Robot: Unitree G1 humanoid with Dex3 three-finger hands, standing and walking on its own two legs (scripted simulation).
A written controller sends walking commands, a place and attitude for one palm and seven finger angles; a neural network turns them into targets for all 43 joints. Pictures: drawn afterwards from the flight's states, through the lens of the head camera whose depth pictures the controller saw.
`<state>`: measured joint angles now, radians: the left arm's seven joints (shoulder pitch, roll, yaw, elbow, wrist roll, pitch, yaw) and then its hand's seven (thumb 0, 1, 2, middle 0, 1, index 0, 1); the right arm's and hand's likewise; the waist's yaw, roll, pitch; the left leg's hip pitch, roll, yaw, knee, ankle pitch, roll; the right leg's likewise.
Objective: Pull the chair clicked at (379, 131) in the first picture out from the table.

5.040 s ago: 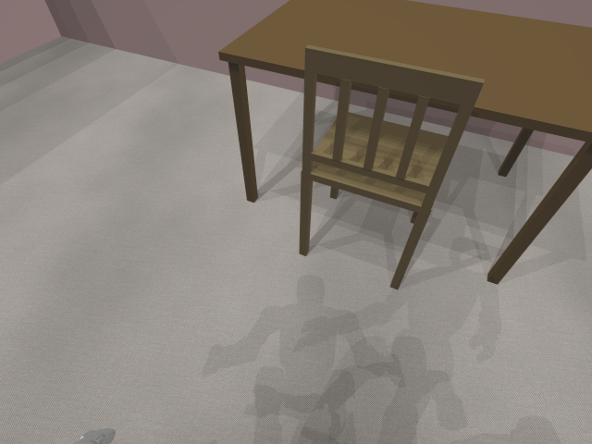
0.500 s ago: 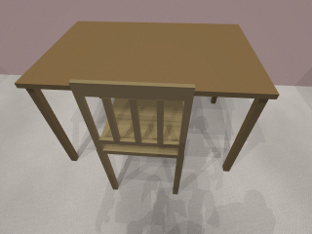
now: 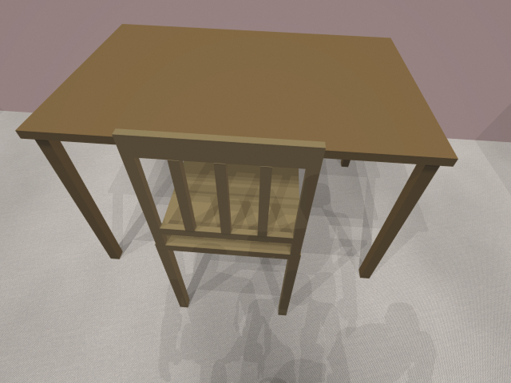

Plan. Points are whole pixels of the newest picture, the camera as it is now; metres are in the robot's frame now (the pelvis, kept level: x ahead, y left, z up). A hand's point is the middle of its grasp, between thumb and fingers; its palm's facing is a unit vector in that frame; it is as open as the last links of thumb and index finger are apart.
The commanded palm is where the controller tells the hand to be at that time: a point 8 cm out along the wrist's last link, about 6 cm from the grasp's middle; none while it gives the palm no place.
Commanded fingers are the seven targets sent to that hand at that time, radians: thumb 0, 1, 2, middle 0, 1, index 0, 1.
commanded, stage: look again from close up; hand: left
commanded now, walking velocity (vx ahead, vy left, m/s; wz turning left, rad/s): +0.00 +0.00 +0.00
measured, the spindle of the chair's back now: (223, 199) +0.54 +0.10 -0.09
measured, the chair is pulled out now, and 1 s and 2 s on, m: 0.00 0.00 0.00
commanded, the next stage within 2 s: shuffle to correct the standing spot in 0.72 s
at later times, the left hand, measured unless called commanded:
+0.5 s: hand out of the picture +0.04 +0.15 -0.17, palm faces +0.01 -0.98 -0.18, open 7.3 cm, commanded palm none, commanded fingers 0.00 0.90 0.90 -0.20 -0.30 -0.20 -0.30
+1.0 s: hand out of the picture +0.05 +0.13 -0.18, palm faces +0.00 -0.99 -0.16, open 7.4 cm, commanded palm none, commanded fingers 0.00 0.90 0.90 -0.20 -0.30 -0.20 -0.30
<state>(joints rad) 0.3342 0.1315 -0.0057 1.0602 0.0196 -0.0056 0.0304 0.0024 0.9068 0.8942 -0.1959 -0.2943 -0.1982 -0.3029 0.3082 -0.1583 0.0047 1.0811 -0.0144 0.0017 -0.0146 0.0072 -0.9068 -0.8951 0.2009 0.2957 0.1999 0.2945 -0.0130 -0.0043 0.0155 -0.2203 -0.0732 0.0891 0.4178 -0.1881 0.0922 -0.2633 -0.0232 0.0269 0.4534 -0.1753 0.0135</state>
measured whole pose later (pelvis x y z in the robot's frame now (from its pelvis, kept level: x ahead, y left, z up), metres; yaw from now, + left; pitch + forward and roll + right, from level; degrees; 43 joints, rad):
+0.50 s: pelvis +0.04 -0.02 +0.00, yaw +0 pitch -1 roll +0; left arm 0.30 0.15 -0.02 1.09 0.01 -0.02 0.04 0.01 0.92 0.89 -0.20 -0.29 -0.20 -0.30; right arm 0.25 -0.16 0.02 1.13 -0.01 -0.02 -0.02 0.01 -0.91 -0.90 0.20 0.30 0.20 0.29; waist 0.00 -0.01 0.02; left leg -0.15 -0.05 0.08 0.38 -0.22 0.06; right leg -0.19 0.00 0.02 0.42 -0.21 0.00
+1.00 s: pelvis +0.06 -0.03 +0.00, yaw -1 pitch +0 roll +1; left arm 0.33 0.14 -0.01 1.10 0.02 -0.01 0.03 0.00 0.91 0.89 -0.20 -0.29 -0.20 -0.30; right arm 0.29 -0.14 0.01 1.15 -0.01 -0.02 -0.03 0.00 -0.91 -0.90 0.20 0.30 0.20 0.29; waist -0.01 -0.03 0.01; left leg -0.12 -0.04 0.09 0.39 -0.27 0.05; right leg -0.19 0.01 0.03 0.48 -0.28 -0.02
